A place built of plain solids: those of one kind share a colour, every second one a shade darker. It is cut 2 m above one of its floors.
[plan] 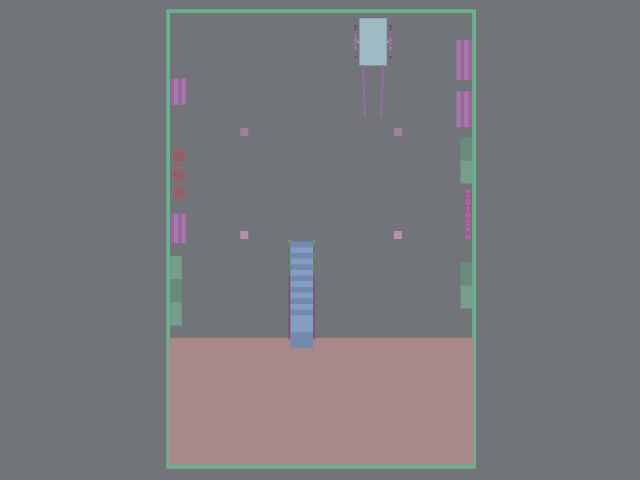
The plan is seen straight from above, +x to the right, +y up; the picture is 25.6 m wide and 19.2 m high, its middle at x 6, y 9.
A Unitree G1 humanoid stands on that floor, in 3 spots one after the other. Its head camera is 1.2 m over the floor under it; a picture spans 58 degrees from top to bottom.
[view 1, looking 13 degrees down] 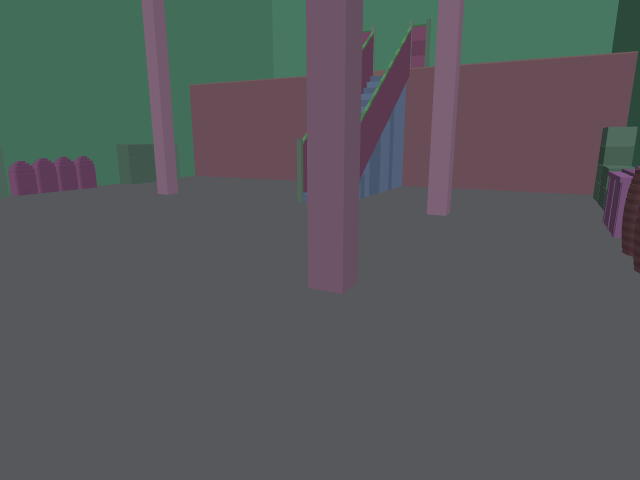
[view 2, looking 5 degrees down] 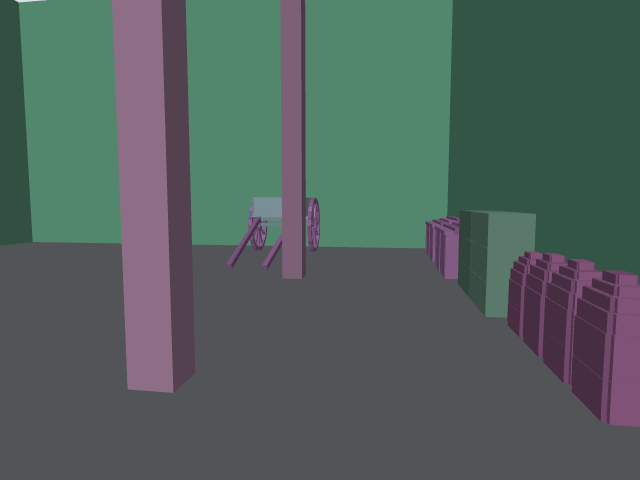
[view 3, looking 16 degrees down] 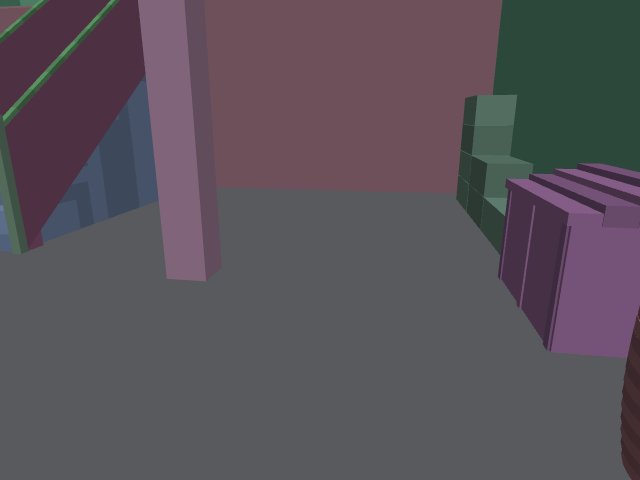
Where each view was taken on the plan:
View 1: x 1.49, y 16.48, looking -63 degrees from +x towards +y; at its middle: post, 3.46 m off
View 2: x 10.61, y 6.58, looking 99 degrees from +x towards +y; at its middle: wall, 11.69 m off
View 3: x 1.49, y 12.24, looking -81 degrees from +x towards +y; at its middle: ground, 4.35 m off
